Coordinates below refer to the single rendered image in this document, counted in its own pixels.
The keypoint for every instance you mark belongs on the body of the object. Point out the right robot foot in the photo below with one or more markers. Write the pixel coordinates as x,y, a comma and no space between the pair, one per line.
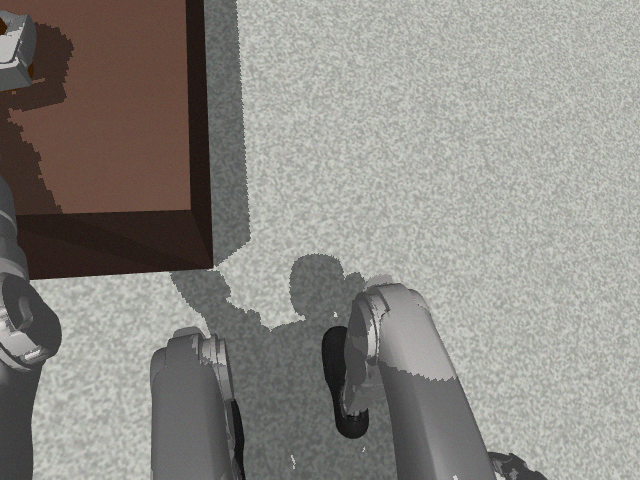
333,342

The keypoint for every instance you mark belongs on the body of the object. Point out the left robot arm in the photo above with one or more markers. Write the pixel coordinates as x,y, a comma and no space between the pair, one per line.
30,333

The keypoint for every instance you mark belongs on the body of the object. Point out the left robot hand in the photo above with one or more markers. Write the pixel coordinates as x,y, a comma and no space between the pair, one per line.
17,47

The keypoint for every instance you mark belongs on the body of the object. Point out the right robot hand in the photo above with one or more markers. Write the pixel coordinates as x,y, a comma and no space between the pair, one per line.
512,467

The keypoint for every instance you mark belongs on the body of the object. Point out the bottle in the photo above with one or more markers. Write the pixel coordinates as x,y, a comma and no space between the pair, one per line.
30,70

